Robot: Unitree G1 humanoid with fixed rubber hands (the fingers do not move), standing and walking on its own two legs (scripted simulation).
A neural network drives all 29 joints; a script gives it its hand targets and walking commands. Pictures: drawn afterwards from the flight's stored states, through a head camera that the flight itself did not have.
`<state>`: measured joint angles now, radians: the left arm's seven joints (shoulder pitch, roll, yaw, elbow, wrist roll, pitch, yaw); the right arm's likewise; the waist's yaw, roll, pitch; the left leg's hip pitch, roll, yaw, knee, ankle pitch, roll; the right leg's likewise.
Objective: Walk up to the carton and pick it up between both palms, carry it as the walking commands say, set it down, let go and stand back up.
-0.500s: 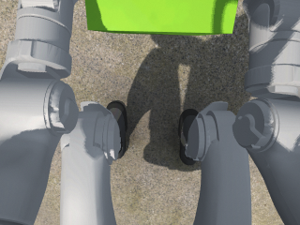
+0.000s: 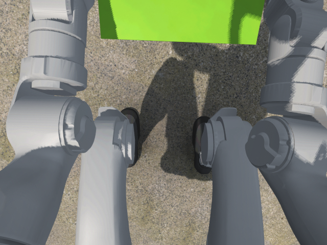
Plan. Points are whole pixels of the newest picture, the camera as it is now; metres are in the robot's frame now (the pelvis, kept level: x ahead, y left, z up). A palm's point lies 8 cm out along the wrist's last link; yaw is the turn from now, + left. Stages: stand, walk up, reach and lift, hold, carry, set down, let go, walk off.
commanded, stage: reach and lift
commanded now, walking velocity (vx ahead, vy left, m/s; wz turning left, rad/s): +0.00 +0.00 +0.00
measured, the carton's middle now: out of the picture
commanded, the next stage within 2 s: none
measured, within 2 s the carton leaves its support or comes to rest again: neither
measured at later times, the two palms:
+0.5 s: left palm out of the picture +0.56 +0.15 -0.07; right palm out of the picture +0.54 -0.16 -0.05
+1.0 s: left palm out of the picture +0.54 +0.15 +0.01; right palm out of the picture +0.53 -0.16 +0.02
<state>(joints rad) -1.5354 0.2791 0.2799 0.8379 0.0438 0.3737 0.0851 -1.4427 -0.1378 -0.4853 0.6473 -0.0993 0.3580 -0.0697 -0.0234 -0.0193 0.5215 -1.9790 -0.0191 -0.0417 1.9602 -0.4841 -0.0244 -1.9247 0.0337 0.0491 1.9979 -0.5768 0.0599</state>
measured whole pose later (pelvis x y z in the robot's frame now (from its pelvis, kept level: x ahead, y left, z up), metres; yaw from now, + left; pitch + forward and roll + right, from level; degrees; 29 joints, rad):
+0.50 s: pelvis -0.01 +0.00 +0.05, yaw +0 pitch +27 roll -2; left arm -1.46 0.23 0.33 0.69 0.10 0.44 0.06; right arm -1.38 -0.09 -0.52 0.52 -0.13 0.41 -0.05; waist -0.02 -0.01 0.52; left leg -1.82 -0.02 -0.04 1.79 -0.44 -0.02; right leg -1.76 0.03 0.05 1.82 -0.53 0.06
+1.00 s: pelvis -0.01 +0.00 +0.11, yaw +0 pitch +24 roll -1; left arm -1.38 0.18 0.37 0.63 0.16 0.47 0.04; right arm -1.31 -0.04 -0.54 0.47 -0.18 0.44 -0.03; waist -0.02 -0.01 0.50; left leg -1.63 -0.02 -0.04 1.59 -0.39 -0.02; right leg -1.58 0.02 0.05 1.62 -0.47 0.06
